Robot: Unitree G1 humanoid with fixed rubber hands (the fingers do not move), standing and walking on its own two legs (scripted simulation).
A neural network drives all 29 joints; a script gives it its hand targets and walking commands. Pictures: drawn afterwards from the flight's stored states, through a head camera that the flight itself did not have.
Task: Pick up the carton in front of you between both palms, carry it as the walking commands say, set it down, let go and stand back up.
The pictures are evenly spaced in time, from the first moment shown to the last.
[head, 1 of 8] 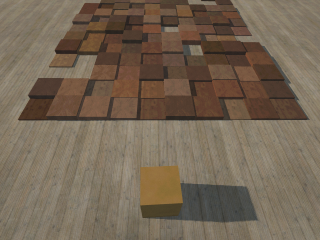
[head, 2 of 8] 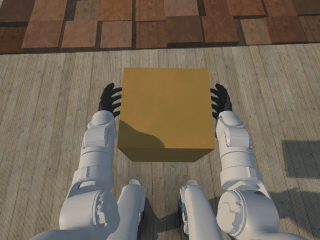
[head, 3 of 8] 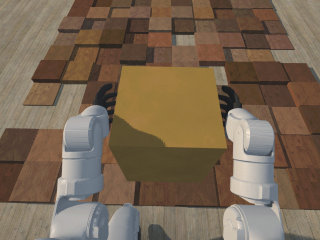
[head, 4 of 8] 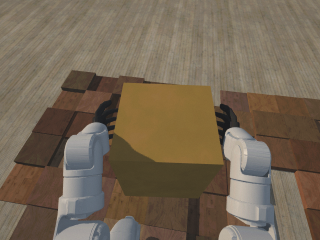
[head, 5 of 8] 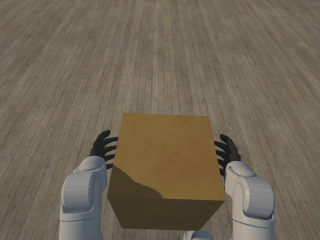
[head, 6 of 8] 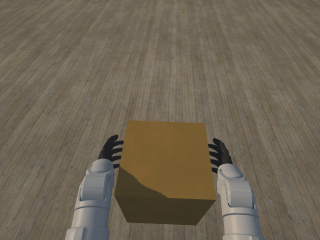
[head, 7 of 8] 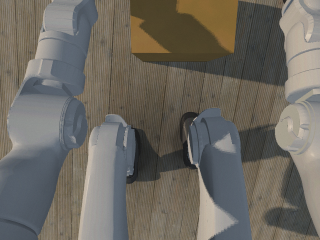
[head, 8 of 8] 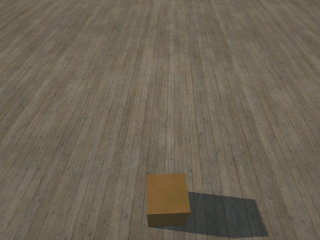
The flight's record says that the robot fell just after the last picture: no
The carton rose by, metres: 0.78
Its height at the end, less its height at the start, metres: +0.00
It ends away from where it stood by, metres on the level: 7.68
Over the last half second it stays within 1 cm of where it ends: yes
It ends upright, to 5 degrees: yes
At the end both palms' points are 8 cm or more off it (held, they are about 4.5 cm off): yes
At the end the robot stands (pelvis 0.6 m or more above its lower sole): yes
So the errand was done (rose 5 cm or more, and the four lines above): yes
